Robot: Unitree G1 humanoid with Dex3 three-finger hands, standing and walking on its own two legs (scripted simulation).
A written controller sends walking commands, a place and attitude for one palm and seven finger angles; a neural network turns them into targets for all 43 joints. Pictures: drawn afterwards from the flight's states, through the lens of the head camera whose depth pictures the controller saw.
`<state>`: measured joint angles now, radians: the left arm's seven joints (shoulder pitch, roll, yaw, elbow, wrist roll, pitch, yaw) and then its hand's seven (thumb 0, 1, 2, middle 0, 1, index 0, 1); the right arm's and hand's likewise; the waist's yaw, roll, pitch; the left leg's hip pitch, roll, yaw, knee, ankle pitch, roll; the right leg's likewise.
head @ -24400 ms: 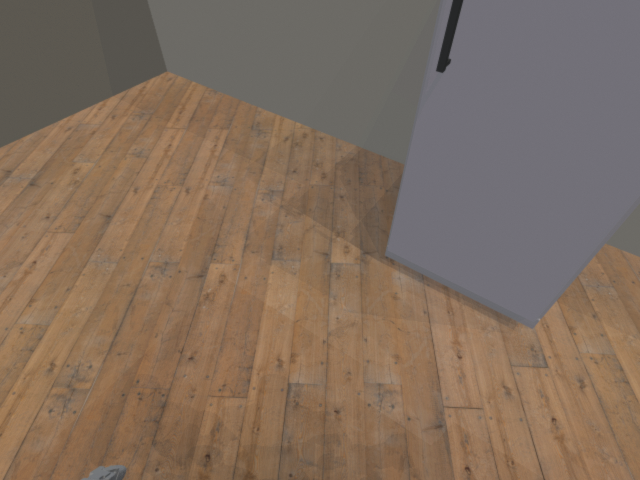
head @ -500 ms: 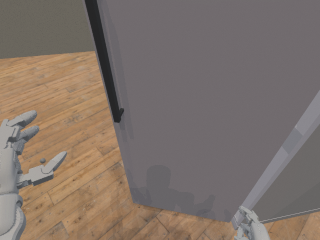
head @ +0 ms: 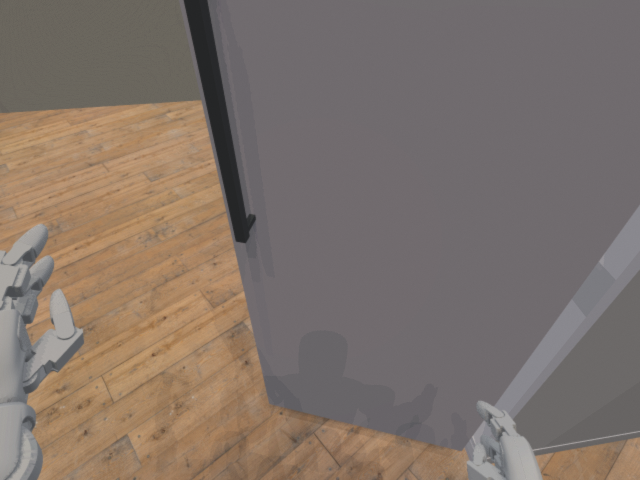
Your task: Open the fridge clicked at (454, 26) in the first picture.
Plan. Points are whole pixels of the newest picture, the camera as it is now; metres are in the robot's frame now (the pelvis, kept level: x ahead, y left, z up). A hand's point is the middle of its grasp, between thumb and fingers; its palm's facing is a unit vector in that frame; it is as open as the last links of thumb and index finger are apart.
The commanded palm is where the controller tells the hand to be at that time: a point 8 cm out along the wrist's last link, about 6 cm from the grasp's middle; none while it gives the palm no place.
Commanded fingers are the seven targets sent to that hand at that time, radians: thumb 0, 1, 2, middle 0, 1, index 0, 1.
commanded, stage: draw the hand back to the body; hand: left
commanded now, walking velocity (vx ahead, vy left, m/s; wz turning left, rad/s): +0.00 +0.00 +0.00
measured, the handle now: (227, 125) +0.45 +0.19 +0.24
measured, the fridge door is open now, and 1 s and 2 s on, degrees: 68 68 68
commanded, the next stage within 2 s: step back with the hand held close in 0.06 s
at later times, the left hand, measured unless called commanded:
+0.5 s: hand (71, 348) +0.17 +0.27 +0.15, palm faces +0.38 -0.79 -0.47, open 7.4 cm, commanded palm +0.12 +0.32 +0.17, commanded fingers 0.00 0.90 0.90 -0.20 -0.30 -0.20 -0.30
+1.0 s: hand out of the picture +0.10 +0.30 +0.16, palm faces +0.51 -0.74 -0.44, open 7.4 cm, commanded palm +0.03 +0.34 +0.17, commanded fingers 0.00 0.90 0.90 -0.20 -0.30 -0.20 -0.30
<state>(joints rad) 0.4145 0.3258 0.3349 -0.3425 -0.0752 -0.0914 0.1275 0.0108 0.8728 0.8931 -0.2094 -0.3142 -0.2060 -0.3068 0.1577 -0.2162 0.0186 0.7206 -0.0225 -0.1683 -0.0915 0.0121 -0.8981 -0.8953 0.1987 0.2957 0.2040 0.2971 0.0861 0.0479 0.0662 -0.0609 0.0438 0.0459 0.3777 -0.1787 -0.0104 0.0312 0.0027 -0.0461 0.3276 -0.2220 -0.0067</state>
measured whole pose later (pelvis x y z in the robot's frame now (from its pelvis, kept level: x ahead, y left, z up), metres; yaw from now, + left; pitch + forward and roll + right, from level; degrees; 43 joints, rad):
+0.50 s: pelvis -0.03 +0.02 -0.01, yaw -1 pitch -1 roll -1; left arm 0.54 0.39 0.36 -0.45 -0.05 -0.14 0.14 0.01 0.89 0.90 -0.21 -0.30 -0.21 -0.30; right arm 0.17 -0.24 0.00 0.60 0.00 -0.07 -0.10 0.01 -0.90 -0.90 0.20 0.30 0.20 0.30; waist 0.02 0.05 0.02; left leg -0.30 0.04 0.08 0.53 -0.20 0.02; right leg -0.24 -0.02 -0.01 0.51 -0.25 0.02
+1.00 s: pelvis -0.10 +0.03 -0.02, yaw +2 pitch -2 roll -2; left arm 0.50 0.39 0.42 -0.48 -0.01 -0.25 0.19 0.01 0.89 0.90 -0.21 -0.30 -0.21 -0.30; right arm 0.22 -0.22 0.02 0.62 -0.01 -0.14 -0.11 0.01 -0.90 -0.90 0.20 0.30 0.20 0.30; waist 0.02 0.02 0.04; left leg -0.46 0.02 0.03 0.62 -0.21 0.05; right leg -0.36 0.00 -0.01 0.58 -0.19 0.02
